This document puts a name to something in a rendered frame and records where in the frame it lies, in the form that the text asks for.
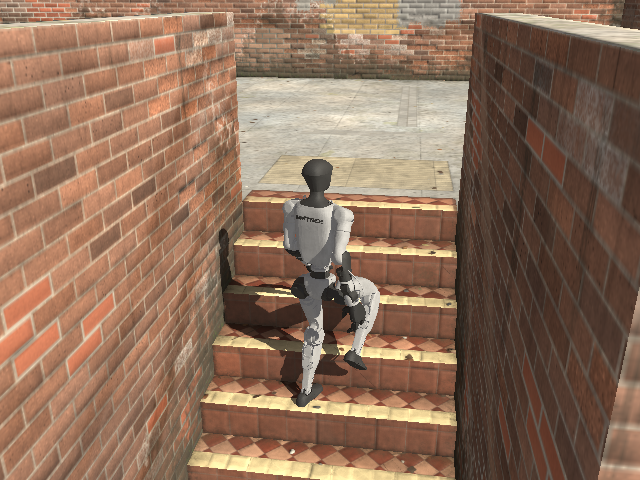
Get stairs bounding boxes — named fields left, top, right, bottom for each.
left=187, top=201, right=458, bottom=480

